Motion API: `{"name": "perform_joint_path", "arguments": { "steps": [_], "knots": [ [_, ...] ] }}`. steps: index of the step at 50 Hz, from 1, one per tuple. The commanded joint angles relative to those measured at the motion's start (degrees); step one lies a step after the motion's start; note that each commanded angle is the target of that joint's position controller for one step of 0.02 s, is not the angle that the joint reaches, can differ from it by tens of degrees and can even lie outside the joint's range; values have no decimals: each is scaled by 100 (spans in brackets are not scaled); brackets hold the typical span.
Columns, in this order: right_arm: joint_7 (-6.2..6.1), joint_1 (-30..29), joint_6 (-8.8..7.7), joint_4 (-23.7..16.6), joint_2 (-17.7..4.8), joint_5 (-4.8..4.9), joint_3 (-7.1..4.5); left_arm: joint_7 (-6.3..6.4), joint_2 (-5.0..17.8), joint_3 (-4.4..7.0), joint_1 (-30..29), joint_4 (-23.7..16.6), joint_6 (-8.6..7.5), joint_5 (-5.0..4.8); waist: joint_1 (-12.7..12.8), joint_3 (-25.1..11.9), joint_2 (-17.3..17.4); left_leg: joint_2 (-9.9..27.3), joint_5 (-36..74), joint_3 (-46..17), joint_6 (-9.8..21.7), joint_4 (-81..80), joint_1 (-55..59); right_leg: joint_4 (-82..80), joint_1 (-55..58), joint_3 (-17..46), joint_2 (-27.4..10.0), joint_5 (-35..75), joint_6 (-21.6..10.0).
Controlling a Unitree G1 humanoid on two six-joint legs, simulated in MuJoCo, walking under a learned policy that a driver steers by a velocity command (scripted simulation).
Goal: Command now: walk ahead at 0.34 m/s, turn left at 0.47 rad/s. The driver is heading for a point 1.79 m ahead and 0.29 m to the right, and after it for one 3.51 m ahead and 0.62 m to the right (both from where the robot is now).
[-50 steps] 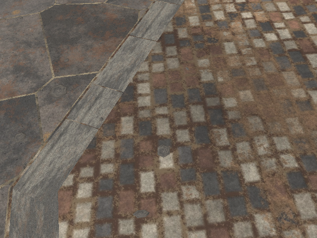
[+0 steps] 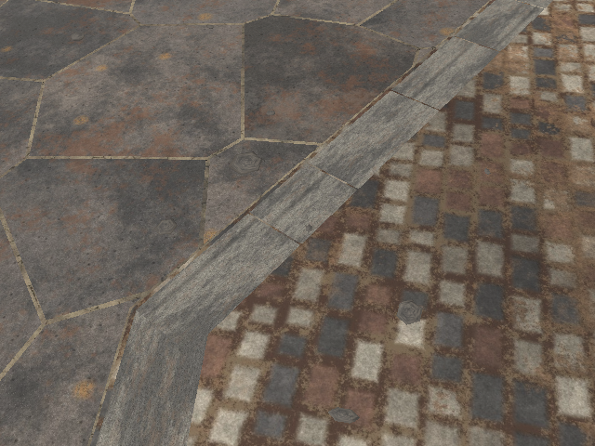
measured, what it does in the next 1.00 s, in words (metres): walks ahead, turning right: left foot, then right foot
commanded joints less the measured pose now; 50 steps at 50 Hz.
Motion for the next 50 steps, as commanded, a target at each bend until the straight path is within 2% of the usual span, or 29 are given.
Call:
{"name": "perform_joint_path", "arguments": {
  "steps": [1,7,8,9,10,11,12,13,14,15,16,18,21,24,27,30,33,35,36,37,38,39,40,41,42,44,45,47,50],
  "knots": [
    [51,-931,-154,-640,-268,1,-4,-36,891,241,423,-57,-143,10,324,592,-801,105,113,5,8,-519,-1406,-857,699,1263,-1623,-705,-791],
    [18,-1335,-317,-845,-35,-33,177,-183,841,210,667,324,-215,-11,274,677,-1080,40,-165,778,397,-2103,77,-507,-52,716,-1527,915,-810],
    [-23,-1206,-352,-827,-63,-32,175,-202,905,221,677,382,-188,-43,168,614,-1101,-36,-165,896,496,-2290,479,-326,-163,779,-1576,1458,-826],
    [-75,-803,-402,-706,-79,-28,161,-212,964,226,561,406,-162,-83,-108,483,-1005,-147,34,946,590,-2656,1123,60,-342,738,-1543,2092,-780],
    [-150,25,-485,-404,-175,-50,102,-220,937,204,432,420,-147,-128,-547,92,-658,-265,461,920,674,-3148,2305,984,-692,469,-1284,2752,-641],
    [-254,1033,-568,-97,-560,-145,-24,-237,763,133,315,314,-166,-156,-958,-652,-102,354,39,201,803,-3313,3775,2336,-1484,165,-877,2144,-446],
    [-364,1693,-625,-78,-1248,-212,-138,-279,28,-60,302,-53,-180,-171,-1050,-1319,1332,2350,-1210,-2329,1144,-4018,5073,4271,-3191,-65,-107,-1394,-155],
    [-423,1623,-604,-35,-1375,-39,-180,-195,567,111,343,83,-115,-128,-1028,-1189,905,2595,-1345,-3210,1401,-4449,4295,5178,-3523,868,136,-1673,-254],
    [-425,966,-595,-118,-944,4,-48,-204,685,169,241,106,-98,-145,-665,-397,458,2302,-1415,-2267,1245,-4440,3650,5324,-3642,1126,-236,-1196,-359],
    [-395,452,-628,-197,-491,43,75,-251,589,158,264,193,-106,-168,-419,31,373,1959,-943,-1587,1057,-4632,3020,5092,-3463,996,-426,-729,-349],
    [-393,200,-679,-233,-226,49,153,-267,476,161,339,306,-64,-143,-255,200,412,1671,-378,-1024,862,-4765,2742,4915,-3289,921,-510,-456,-293],
    [-426,230,-787,-162,-37,56,219,-336,344,160,515,454,65,-8,-124,249,432,1420,632,-307,754,-4839,2512,4951,-3074,828,-526,-130,-176],
    [-437,558,-916,20,-118,107,193,-421,198,173,121,298,137,-17,-68,360,290,1418,1753,262,789,-4869,2592,5045,-3553,756,-528,275,-92],
    [-459,817,-935,153,0,97,226,-485,132,158,-478,72,163,0,-124,522,266,1409,2185,675,851,-4914,2692,4761,-4078,669,-543,746,-13],
    [-477,899,-942,260,12,92,250,-548,10,73,-1128,-184,136,17,-179,674,210,1271,2704,1161,819,-4870,2635,3678,-3927,368,-455,1249,0],
    [-534,1128,-930,406,-150,105,228,-607,-33,-7,-1714,-445,133,38,-293,759,184,1393,3309,1424,771,-4821,2889,2697,-3573,-34,-359,1316,-159],
    [-600,1199,-861,498,-369,97,192,-559,104,21,-1614,-496,149,51,-159,465,263,1482,5476,1702,665,-4045,3469,2263,-2951,-391,54,781,-490],
    [-641,1126,-756,495,-572,66,139,-489,293,106,-920,-340,145,59,183,-28,411,1554,6684,1783,687,-2762,3640,2190,-2134,-477,415,141,-787],
    [-633,1113,-699,465,-645,55,115,-449,462,196,-329,-170,105,71,418,-398,387,1574,6310,1743,713,-1754,3408,1946,-1368,-359,560,-50,-950],
    [-590,1013,-678,381,-664,66,107,-364,724,335,493,83,67,129,834,-810,69,1417,4994,1809,597,-251,2576,1433,-105,59,438,-88,-1178],
    [-509,1274,-711,111,-6,91,235,-267,1356,508,587,85,88,148,490,-1254,-1050,730,276,1736,366,1726,584,1378,1448,2361,-1211,-304,-1707],
    [-441,945,-767,-272,-197,154,187,-289,1638,576,537,-46,140,-27,454,-1743,-1198,-271,-1633,593,205,3020,-956,412,2146,5113,-2018,-250,-2470],
    [-414,284,-843,-401,-329,113,179,-240,1429,544,350,9,175,-105,500,-935,-448,198,-930,48,262,2861,-1560,127,1655,4254,-1862,-112,-2194],
    [-402,272,-918,-431,-289,153,212,-202,1143,474,70,20,159,-139,265,-311,-205,434,-425,107,275,2315,-1392,20,791,3564,-1709,389,-1963],
    [-419,369,-914,-335,-267,125,205,-184,904,412,-195,1,120,-115,-27,37,102,614,-264,115,241,1788,-1014,-48,102,3021,-1377,1063,-1678],
    [-400,608,-693,-289,-188,-58,225,-154,690,324,-428,-39,16,-160,-333,38,-6,740,-235,96,65,1258,-332,-144,-612,2319,-921,1874,-1490],
    [-376,612,-598,-318,-150,-92,227,-167,706,319,-361,-27,-54,-174,-366,-21,-60,729,-243,158,-10,1106,-252,-147,-714,2196,-811,2187,-1494],
    [-341,405,-497,-433,-76,-86,243,-185,860,354,-186,12,-118,-172,-347,6,-162,725,33,273,-127,677,-355,-226,-885,2014,-635,2221,-1443],
    [-330,-383,-464,-728,-111,-63,245,-184,902,367,210,58,-114,-162,-67,213,-370,713,705,333,-233,-125,-876,-336,-738,2112,-536,1938,-1279]
  ]
}}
